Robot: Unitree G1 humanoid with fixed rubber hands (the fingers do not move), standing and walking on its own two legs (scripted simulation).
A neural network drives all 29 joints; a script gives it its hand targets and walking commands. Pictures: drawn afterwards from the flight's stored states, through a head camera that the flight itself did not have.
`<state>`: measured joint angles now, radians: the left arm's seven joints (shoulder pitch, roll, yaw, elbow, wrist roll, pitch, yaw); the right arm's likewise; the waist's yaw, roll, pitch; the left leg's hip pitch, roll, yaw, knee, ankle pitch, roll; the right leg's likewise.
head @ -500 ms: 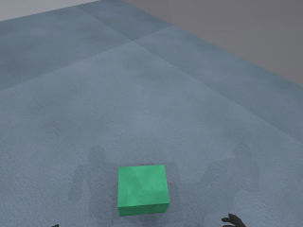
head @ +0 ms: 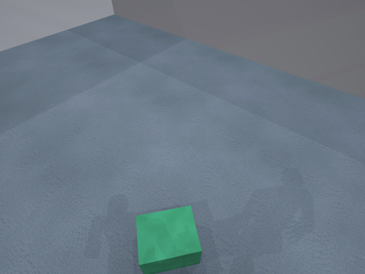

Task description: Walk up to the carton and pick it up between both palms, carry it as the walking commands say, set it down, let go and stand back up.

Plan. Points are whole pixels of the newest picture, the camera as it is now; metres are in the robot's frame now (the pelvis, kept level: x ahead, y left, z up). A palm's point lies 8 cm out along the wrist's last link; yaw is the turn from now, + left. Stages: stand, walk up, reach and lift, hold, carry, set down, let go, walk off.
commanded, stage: walk up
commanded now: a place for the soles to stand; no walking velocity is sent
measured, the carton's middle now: (168, 239) +0.45 +0.06 -0.67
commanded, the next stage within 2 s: reach and lift in 0.64 s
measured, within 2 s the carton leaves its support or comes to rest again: neither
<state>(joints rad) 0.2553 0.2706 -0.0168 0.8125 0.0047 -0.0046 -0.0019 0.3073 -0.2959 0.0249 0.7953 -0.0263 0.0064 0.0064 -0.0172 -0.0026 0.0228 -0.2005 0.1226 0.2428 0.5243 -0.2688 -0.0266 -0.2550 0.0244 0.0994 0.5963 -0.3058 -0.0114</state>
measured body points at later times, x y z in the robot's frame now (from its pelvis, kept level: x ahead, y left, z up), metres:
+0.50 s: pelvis +0.02 +0.00 +0.00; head +0.02 +0.00 +0.45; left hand +0.07 +0.27 -0.13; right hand +0.06 -0.27 -0.14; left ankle +0.00 +0.14 -0.73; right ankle +0.01 -0.11 -0.73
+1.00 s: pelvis +0.00 +0.01 -0.02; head +0.09 +0.04 +0.42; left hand +0.14 +0.29 -0.13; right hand +0.21 -0.21 -0.13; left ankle +0.00 +0.14 -0.73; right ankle +0.01 -0.11 -0.73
